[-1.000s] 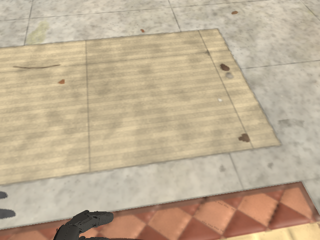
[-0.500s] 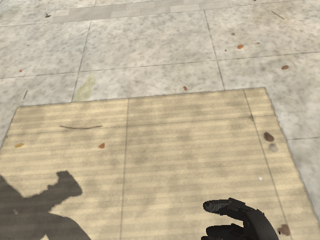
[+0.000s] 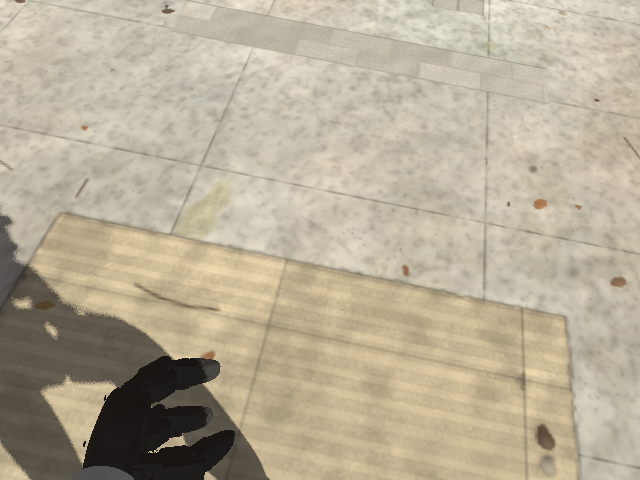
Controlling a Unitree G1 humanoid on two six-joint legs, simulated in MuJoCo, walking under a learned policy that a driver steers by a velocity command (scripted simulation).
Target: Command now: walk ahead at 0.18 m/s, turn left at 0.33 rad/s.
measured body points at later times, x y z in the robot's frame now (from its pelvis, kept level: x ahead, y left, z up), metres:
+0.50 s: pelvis +0.15 -0.02 +0.01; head +0.14 -0.02 +0.46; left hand +0.18 +0.25 -0.12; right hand +0.34 -0.25 -0.08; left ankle +0.19 +0.13 -0.70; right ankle +0.19 -0.11 -0.74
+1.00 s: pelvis +0.32 +0.02 +0.00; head +0.34 +0.05 +0.45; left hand +0.53 +0.24 -0.11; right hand +0.27 -0.23 -0.11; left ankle +0.18 +0.11 -0.74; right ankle +0.53 -0.14 -0.68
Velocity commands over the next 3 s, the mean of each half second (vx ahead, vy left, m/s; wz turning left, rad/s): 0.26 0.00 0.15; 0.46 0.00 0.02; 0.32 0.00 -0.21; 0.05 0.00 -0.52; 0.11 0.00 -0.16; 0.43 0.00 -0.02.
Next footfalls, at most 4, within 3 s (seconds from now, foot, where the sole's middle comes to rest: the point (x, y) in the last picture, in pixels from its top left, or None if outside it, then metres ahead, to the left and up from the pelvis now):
0.06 right None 0.23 -0.11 -0.78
0.62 left None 0.22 0.11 -0.78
1.14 right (321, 411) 0.59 -0.11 -0.78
1.58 left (221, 359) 0.73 0.10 -0.78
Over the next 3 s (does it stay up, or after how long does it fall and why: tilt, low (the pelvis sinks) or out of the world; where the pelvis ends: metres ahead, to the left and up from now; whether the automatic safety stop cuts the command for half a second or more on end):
stays up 0.75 -0.19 0.00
